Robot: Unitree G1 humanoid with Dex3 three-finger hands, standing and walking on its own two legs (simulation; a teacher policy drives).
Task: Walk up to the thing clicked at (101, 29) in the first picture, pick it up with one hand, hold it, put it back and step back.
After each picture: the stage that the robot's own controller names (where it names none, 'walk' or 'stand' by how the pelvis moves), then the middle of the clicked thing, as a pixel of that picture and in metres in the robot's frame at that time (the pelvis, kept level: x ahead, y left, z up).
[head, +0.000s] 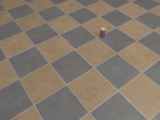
stand; (102, 32) +1.57 -0.24 -0.72
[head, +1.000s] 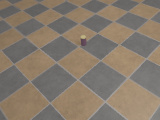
walk; (83, 40) +1.45 +0.09 -0.70
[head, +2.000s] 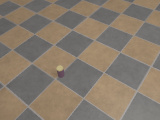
walk; (60, 71) +0.93 +0.28 -0.71
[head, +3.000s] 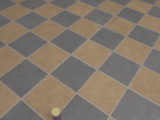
walk; (56, 114) +0.53 +0.19 -0.69
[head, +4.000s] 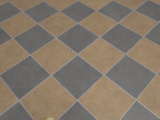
stand; out of the picture +0.38 +0.24 -0.68
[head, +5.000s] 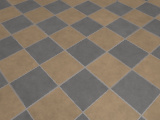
stand; out of the picture +0.39 +0.20 -0.72
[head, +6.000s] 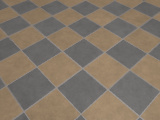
stand; out of the picture +0.38 +0.22 -0.73
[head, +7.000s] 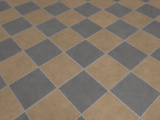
stand; out of the picture +0.39 +0.22 -0.73
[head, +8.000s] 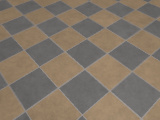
stand; out of the picture +0.38 +0.22 -0.73
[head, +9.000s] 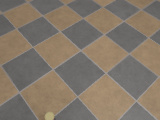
go down; (50, 118) +0.40 +0.21 -0.69
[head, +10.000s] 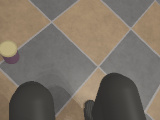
go down; (10, 53) +0.48 +0.23 -0.29
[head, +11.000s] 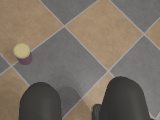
close in; (23, 54) +0.48 +0.22 -0.30
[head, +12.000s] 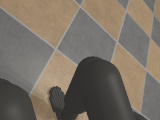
close in; out of the picture +0.47 +0.27 -0.23
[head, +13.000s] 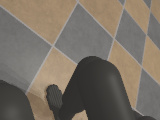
close; out of the picture +0.46 +0.28 -0.24
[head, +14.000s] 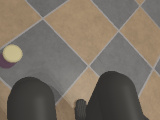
lift; (9, 57) +0.44 +0.21 -0.27
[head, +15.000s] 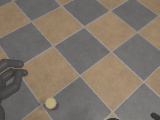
lift; (52, 104) +0.40 +0.17 -0.55
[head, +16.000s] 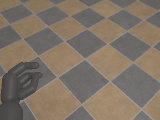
hold; out of the picture +0.37 +0.17 -0.67
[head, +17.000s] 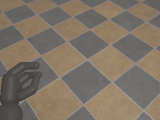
stand; out of the picture +0.38 +0.16 -0.67
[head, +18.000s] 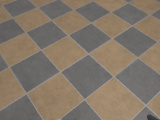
stand; out of the picture +0.38 +0.17 -0.64
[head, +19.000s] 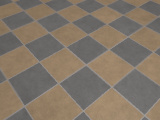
stand; out of the picture +0.37 +0.16 -0.66
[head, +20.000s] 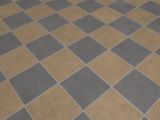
hold; out of the picture +0.37 +0.16 -0.66
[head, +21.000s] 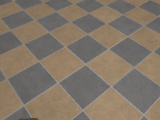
hold; out of the picture +0.37 +0.16 -0.66
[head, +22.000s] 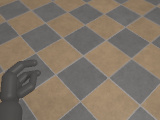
close; out of the picture +0.38 +0.18 -0.67
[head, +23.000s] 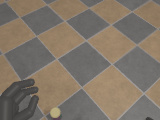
close; (56, 114) +0.39 +0.17 -0.61
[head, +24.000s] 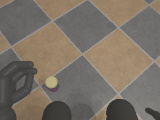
close; (52, 84) +0.43 +0.18 -0.45
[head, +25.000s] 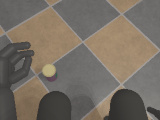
close; (50, 73) +0.45 +0.17 -0.37
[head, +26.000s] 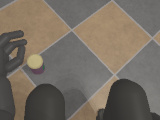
close; (36, 64) +0.46 +0.18 -0.30
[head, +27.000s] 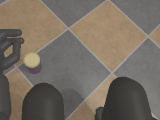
close; (33, 63) +0.46 +0.19 -0.28
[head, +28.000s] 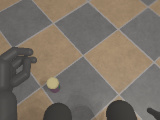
close; (53, 85) +0.43 +0.17 -0.46
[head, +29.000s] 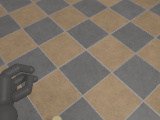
close; out of the picture +0.39 +0.17 -0.64
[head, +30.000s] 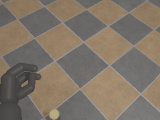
close; (55, 116) +0.38 +0.18 -0.64
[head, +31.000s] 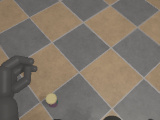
close; (52, 100) +0.41 +0.17 -0.55
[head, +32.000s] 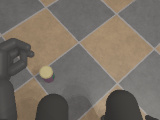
hold; (47, 74) +0.45 +0.17 -0.40
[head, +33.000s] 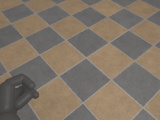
crouch; out of the picture +0.39 +0.17 -0.66
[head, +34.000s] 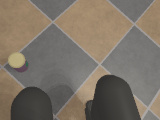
lower; (19, 62) +0.46 +0.19 -0.33
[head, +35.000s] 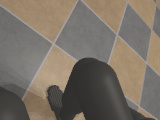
lower; out of the picture +0.45 +0.26 -0.24
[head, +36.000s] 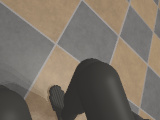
lower; out of the picture +0.44 +0.26 -0.24
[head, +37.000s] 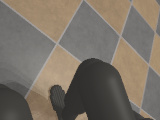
lower; out of the picture +0.44 +0.26 -0.24
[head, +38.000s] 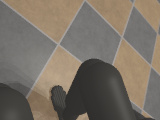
loosen; out of the picture +0.44 +0.26 -0.24
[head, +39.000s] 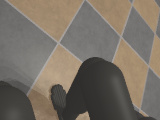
withdraw; out of the picture +0.44 +0.24 -0.24
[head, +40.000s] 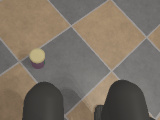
walk; (37, 59) +0.46 +0.18 -0.32
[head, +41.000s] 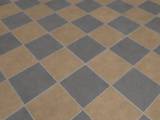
stand; out of the picture +0.38 +0.16 -0.66
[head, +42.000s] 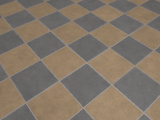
stand; out of the picture +0.38 +0.17 -0.67
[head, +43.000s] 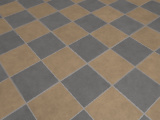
stand; out of the picture +0.38 +0.17 -0.67
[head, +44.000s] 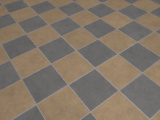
stand; out of the picture +0.39 +0.16 -0.72
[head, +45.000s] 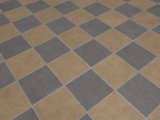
stand; out of the picture +0.37 +0.17 -0.73
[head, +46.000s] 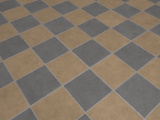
walk; out of the picture +0.37 +0.18 -0.73
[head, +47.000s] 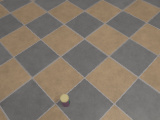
walk; (65, 100) +0.54 +0.19 -0.71
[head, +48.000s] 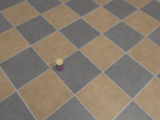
walk; (59, 65) +0.84 +0.19 -0.70
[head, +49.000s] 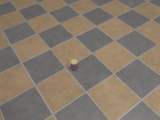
stand; (74, 65) +1.00 +0.14 -0.71
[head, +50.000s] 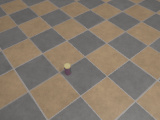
stand; (67, 69) +0.98 +0.16 -0.73
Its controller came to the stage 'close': yes
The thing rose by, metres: 0.01
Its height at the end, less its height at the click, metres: +0.00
